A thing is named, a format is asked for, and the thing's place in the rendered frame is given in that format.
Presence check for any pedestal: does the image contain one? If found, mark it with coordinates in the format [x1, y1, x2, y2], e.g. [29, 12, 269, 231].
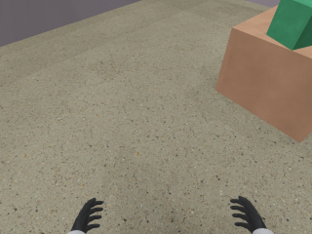
[215, 5, 312, 143]

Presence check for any carton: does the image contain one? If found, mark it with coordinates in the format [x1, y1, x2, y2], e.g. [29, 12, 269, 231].
[266, 0, 312, 51]

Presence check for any left robot hand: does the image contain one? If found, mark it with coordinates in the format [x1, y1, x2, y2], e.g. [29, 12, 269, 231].
[70, 197, 103, 234]

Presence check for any right robot hand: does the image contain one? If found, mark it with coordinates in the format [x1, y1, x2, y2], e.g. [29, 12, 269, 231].
[230, 195, 267, 234]

